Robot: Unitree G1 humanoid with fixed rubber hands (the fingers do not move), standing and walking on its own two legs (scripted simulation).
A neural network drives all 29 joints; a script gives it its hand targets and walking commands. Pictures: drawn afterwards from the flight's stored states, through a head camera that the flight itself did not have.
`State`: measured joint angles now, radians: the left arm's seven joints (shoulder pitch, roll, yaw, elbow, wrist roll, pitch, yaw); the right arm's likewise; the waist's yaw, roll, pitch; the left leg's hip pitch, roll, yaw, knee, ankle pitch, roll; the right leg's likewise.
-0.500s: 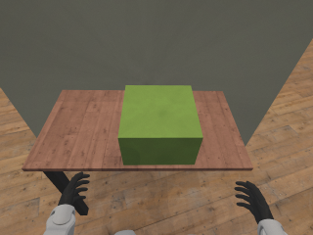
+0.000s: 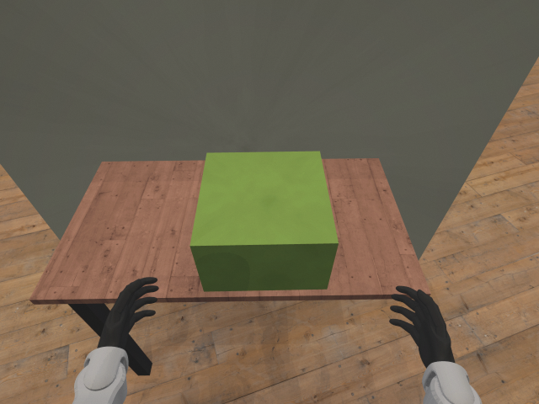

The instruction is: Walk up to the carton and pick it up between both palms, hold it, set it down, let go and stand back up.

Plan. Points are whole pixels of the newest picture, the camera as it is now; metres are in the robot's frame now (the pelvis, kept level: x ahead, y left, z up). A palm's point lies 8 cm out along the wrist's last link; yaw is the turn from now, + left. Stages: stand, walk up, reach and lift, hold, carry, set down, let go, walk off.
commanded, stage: reach and lift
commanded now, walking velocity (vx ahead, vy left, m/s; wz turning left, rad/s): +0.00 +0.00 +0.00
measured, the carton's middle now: (264, 218) +0.49 +0.04 -0.06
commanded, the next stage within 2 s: none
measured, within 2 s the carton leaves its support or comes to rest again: neither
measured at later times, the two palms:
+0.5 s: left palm (127, 287) +0.29 +0.25 +0.01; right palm (410, 286) +0.29 -0.20 +0.01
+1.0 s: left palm (134, 229) +0.37 +0.25 +0.05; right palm (391, 233) +0.37 -0.18 +0.04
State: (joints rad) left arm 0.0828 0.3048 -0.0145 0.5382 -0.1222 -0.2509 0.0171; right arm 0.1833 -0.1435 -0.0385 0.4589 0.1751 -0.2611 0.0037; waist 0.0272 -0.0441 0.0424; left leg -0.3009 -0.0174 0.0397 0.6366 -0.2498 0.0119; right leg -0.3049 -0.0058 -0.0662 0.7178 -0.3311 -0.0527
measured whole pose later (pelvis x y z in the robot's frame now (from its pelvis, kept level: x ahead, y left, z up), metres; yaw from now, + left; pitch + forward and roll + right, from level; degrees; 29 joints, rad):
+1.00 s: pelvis +0.04 +0.00 +0.00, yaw +0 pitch -1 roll +2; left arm -0.37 0.36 0.01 0.75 -0.19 -0.18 -0.02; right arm -0.32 -0.14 0.00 0.68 0.23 -0.15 -0.09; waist 0.03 -0.07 0.04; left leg -0.30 -0.02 0.04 0.63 -0.30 0.00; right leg -0.31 -0.01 -0.06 0.71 -0.39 -0.05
